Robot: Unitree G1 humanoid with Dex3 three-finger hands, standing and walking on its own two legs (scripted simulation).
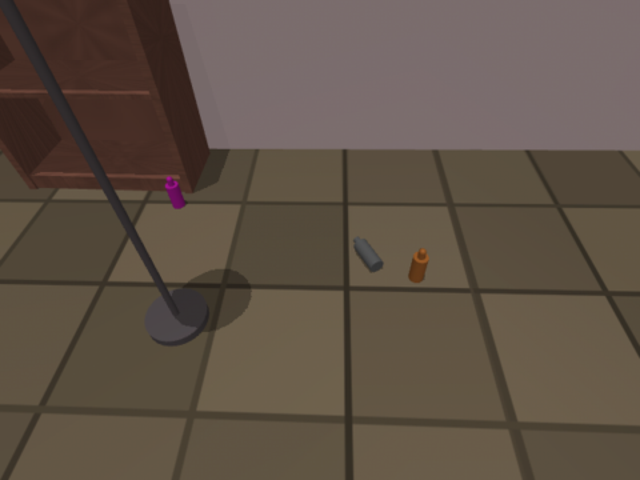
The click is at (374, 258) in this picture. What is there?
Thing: lying bottle
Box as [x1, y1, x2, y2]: [353, 237, 383, 271]
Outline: 355,237 353,240 355,242 354,248 372,271 375,271 380,268 383,263 364,239
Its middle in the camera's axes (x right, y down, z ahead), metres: +0.20 +0.06 +1.60
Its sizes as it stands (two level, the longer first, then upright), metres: 0.167 0.061 0.061
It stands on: the floor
